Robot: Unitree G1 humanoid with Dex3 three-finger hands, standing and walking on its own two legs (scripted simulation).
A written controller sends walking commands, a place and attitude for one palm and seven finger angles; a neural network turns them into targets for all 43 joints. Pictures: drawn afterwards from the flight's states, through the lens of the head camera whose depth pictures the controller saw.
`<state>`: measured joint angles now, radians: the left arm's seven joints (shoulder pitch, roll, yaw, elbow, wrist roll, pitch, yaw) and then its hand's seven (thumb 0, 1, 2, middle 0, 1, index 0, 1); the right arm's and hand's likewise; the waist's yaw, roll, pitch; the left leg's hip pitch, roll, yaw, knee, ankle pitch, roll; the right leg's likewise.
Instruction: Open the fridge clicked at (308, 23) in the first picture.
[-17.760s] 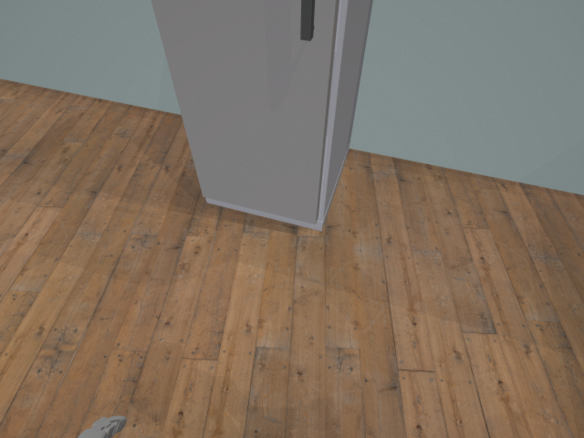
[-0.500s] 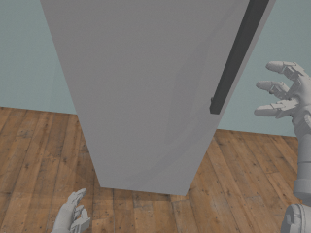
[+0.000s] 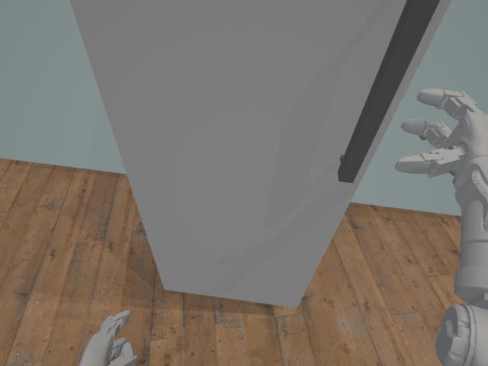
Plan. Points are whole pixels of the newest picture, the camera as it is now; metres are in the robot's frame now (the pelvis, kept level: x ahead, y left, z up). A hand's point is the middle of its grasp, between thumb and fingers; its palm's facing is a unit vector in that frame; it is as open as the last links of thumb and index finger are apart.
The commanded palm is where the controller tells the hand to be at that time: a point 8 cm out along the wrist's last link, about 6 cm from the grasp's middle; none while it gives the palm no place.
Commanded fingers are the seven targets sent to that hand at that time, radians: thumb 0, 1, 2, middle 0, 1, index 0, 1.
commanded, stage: move the hooked fingers beside the handle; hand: right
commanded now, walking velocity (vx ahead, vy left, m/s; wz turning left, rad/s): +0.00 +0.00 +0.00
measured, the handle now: (377, 89) +0.46 -0.16 +0.26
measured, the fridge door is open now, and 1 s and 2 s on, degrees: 0 0 0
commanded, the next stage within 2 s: feel for the door with the fingertips in 0.70 s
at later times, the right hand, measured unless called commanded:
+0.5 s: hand (419, 136) +0.40 -0.22 +0.23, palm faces +0.10 +0.99 -0.01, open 14.0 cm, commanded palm +0.37 -0.27 +0.23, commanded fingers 0.00 0.50 -0.30 0.30 1.20 0.30 1.20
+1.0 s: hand (410, 137) +0.39 -0.20 +0.23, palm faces +0.08 +1.00 +0.00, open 14.0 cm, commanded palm +0.37 -0.24 +0.23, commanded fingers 0.00 0.50 -0.30 0.30 1.20 0.30 1.20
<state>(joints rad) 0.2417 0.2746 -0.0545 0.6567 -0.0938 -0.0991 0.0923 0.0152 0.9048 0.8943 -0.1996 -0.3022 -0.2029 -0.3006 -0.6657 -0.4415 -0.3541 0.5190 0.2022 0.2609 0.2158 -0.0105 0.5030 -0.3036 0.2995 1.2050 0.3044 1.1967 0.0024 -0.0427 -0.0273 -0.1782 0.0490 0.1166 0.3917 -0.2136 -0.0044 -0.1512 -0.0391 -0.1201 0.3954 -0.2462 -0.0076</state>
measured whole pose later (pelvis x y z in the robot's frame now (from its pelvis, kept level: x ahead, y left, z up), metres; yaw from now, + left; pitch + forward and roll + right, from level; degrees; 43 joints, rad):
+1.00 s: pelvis +0.00 +0.00 +0.00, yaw +0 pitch -1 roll +0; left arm 0.23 0.27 -0.05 0.66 -0.10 -0.07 0.09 0.02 0.91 0.89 -0.20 -0.30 -0.20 -0.30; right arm -0.65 -0.38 -0.29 0.42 0.21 0.30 0.16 -0.01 0.50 -0.30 0.30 1.21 0.30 1.20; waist -0.01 -0.04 -0.03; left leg -0.16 0.05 0.12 0.38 -0.20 0.00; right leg -0.14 -0.04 -0.11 0.38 -0.24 -0.01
